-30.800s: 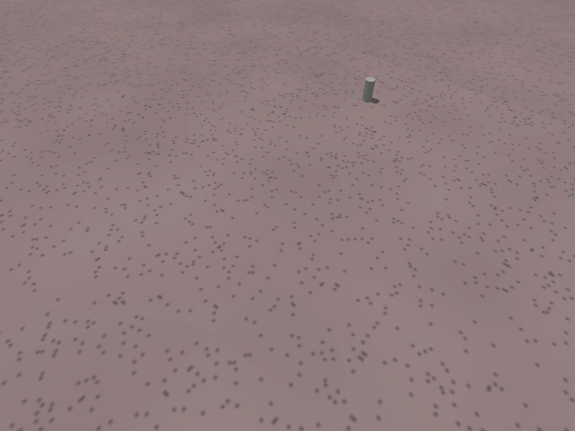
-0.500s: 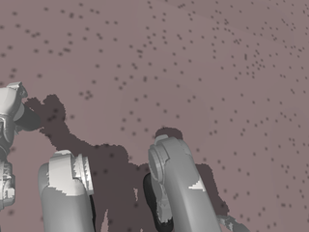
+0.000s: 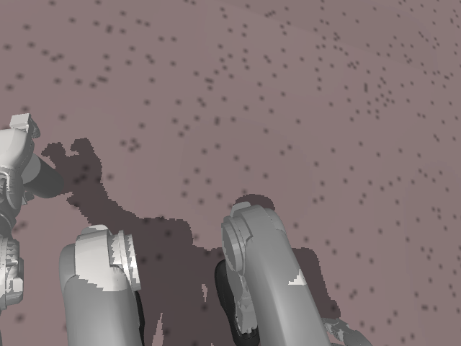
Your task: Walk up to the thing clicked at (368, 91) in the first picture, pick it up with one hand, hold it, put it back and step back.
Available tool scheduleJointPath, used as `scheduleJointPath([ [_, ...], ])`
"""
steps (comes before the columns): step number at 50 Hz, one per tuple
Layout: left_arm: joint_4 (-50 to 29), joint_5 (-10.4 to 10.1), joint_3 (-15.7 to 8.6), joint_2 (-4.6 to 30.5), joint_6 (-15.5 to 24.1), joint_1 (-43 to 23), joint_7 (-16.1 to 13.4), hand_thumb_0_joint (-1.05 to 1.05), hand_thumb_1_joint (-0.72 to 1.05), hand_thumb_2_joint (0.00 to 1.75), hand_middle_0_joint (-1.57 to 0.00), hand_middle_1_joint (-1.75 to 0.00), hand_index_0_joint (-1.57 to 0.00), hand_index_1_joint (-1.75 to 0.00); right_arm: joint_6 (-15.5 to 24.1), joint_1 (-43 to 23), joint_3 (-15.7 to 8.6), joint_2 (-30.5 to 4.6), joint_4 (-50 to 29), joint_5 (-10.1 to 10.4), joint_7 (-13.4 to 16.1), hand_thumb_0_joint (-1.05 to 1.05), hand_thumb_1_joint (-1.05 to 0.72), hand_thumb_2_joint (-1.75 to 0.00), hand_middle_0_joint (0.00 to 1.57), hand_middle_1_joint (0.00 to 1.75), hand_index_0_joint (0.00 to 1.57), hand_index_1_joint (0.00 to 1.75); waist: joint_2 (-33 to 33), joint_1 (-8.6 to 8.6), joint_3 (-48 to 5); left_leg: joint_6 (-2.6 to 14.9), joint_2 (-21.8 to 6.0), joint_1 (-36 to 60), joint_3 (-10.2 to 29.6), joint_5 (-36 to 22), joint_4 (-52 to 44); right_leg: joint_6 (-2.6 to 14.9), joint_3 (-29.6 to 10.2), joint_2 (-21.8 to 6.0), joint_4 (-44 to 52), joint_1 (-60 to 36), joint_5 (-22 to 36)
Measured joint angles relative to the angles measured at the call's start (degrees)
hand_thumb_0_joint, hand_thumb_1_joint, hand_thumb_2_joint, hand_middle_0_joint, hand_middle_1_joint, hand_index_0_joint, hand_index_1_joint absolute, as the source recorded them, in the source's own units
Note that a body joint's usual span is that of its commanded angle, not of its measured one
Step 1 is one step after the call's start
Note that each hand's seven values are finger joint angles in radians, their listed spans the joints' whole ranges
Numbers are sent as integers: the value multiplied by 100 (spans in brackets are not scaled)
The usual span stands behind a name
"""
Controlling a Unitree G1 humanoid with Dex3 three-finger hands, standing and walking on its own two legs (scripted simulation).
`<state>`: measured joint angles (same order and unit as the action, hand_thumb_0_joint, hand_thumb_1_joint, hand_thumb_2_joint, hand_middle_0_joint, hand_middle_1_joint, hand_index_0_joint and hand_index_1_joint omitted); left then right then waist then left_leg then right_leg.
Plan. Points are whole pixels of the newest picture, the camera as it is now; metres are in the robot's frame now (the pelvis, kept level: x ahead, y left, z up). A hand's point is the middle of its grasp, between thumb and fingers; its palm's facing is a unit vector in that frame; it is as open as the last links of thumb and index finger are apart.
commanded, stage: withdraw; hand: left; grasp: from above
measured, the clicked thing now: (35, 176) +0.44 +0.30 -0.25
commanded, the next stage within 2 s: home in 1.00 s
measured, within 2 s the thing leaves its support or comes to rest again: neither
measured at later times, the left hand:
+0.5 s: hand out of the picture +0.45 +0.33 -0.05, palm faces -0.36 -0.05 -0.93, open 14.2 cm
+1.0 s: hand out of the picture +0.43 +0.30 -0.10, palm faces -0.44 -0.06 -0.89, open 14.1 cm
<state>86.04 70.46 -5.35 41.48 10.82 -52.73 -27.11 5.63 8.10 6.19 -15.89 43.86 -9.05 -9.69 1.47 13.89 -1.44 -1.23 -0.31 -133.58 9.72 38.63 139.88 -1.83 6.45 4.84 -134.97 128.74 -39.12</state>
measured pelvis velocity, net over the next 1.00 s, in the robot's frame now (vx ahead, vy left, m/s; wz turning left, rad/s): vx -0.01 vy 0.00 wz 0.05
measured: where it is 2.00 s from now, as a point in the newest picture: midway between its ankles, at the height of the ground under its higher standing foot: (189, 335)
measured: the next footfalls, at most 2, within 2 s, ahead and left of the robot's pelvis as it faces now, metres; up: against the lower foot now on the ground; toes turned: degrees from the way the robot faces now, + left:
none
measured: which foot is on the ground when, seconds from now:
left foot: down 0.00-1.00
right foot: down 0.00-1.00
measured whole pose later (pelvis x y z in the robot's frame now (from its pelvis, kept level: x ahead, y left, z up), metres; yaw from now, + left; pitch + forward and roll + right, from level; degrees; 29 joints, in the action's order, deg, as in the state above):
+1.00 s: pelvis -0.01 +0.00 +0.05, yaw +3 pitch +34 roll -7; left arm 83.4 72.3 -0.3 39.2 12.1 -56.4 -21.0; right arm 2.4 9.7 3.6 -16.6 42.1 -5.9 -6.0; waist 0.6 13.2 -5.7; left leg -0.4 0.3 -127.5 6.7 35.4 128.5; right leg -1.7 4.0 3.3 -125.2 122.6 -37.3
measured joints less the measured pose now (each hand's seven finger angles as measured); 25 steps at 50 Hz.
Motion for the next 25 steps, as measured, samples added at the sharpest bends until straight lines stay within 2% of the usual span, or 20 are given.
scheduleJointPath([
  [8, -44, 46, -16, 28, 2, 9, -90, 0, -46, 112, -12, -113, -12, -113, 33, 33, -3, 0, 26, -19, 26, 0, -91, -90, 21, 30, 20, 30, 26, 10, 6, -2, -1, -17, 3, -3, 4, -1, 3, 2, 0, 17, 7],
  [14, -818, -64, -105, -136, -213, 301, 24, 0, -51, 105, -10, -108, -10, -108, -53, 115, -203, 35, 20, 77, 39, 0, -92, -90, 21, 30, 20, 30, -43, -55, -150, -9, 3, 40, -73, 24, -119, 20, -61, -25, 66, -20, -47],
  [19, -1505, -262, -7, -297, -526, 454, 387, 0, -54, 102, -9, -104, -9, -105, -249, 142, -444, 74, -23, 267, 102, 0, -92, -91, 21, 30, 20, 30, -180, -222, -431, 9, -15, 292, -200, 42, -466, 34, -170, -50, 334, -229, -90],
  [25, -1784, -574, 322, -242, -693, 282, 1238, 0, -55, 102, -9, -102, -9, -103, -471, 135, -527, 70, -211, 472, 254, 0, -93, -91, 21, 30, 20, 30, -336, -410, -638, 45, -33, 840, -299, -23, -1125, 51, -252, -79, 947, -752, -38],
])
